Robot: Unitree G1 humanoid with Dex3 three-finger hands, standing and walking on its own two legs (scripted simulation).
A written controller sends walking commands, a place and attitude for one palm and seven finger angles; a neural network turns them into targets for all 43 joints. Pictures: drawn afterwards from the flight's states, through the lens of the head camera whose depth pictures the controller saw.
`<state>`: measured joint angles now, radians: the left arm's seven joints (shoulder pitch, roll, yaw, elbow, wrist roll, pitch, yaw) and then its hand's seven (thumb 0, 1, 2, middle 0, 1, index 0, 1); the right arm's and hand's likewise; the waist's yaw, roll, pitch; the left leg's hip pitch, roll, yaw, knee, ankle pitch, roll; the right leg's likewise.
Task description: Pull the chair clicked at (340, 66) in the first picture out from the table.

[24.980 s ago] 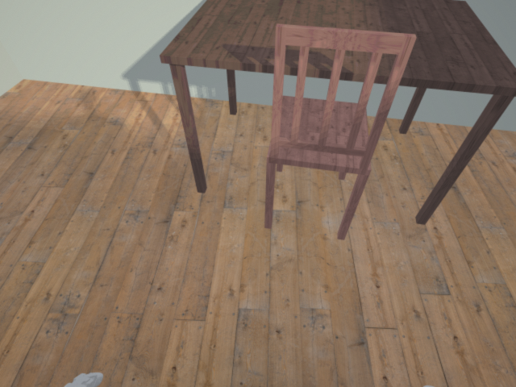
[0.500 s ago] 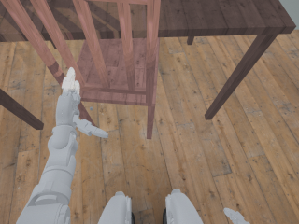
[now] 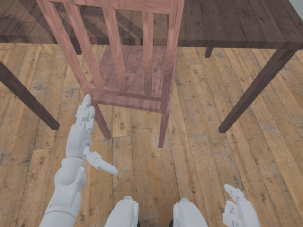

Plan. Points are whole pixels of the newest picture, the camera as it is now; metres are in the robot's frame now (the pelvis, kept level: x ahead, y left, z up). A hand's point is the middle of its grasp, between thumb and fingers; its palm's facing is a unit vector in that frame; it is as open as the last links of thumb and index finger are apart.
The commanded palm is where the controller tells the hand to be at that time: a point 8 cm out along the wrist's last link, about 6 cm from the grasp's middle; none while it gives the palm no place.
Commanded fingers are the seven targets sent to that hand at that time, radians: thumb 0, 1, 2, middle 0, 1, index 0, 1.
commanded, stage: draw the fingers out of the gap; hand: left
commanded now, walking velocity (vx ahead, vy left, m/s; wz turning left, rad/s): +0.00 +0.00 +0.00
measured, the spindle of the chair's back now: (118, 58) +0.59 +0.13 +0.05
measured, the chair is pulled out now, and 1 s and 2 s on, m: -0.07 -0.07 -0.07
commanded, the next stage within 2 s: aim the fingers beside a spindle in 0.02 s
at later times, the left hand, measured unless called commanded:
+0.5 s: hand (100, 142) +0.32 +0.15 +0.02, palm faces -0.04 -1.00 -0.05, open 17.3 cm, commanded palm +0.30 +0.20 +0.02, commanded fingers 0.00 -0.51 0.28 -0.05 -0.06 -0.05 -0.06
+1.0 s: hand (95, 135) +0.34 +0.16 +0.02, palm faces -0.02 -1.00 -0.04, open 17.0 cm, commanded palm +0.32 +0.22 +0.02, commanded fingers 0.00 -0.50 0.30 -0.06 -0.08 -0.06 -0.08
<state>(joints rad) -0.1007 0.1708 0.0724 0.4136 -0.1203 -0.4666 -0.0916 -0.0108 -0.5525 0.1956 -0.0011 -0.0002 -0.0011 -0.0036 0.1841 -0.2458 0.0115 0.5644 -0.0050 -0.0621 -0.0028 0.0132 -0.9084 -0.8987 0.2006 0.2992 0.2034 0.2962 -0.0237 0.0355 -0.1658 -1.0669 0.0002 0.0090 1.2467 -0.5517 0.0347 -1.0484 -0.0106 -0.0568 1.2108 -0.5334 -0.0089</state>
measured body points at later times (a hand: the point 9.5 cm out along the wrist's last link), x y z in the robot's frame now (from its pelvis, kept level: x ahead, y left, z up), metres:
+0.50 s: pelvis +0.00 -0.01 -0.01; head +0.10 -0.01 +0.43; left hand +0.32 +0.20 +0.02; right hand +0.17 -0.24 -0.11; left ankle +0.02 +0.10 -0.63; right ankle +0.02 -0.12 -0.63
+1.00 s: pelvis +0.00 +0.00 -0.01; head +0.11 +0.00 +0.43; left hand +0.34 +0.22 +0.02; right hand +0.16 -0.25 -0.11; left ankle +0.02 +0.10 -0.63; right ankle +0.02 -0.12 -0.63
